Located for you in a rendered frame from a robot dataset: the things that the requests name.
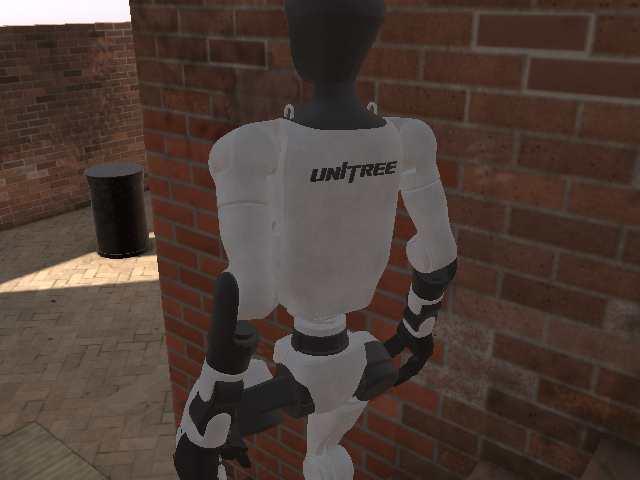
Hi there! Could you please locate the right robot upper arm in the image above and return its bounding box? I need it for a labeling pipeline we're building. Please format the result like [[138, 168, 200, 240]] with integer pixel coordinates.
[[382, 117, 457, 273]]

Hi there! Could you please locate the left robot hand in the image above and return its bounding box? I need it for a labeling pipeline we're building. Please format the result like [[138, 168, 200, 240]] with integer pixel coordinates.
[[173, 429, 251, 480]]

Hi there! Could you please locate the right robot forearm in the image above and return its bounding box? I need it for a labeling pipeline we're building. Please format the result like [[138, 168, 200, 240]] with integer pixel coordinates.
[[402, 241, 457, 338]]

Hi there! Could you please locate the left robot upper arm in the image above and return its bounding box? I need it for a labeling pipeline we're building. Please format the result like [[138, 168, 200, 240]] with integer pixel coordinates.
[[208, 120, 281, 321]]

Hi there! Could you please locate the robot head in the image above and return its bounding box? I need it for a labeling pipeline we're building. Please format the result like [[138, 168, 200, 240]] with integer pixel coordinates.
[[280, 0, 387, 130]]

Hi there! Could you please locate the robot left thigh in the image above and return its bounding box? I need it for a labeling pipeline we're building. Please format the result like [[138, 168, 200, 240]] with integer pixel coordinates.
[[180, 359, 298, 462]]

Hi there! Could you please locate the left robot forearm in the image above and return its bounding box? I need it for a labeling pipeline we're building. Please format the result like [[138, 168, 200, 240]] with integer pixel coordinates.
[[186, 272, 260, 448]]

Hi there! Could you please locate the right robot hand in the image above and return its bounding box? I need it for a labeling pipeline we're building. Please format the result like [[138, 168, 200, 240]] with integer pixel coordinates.
[[383, 320, 436, 387]]

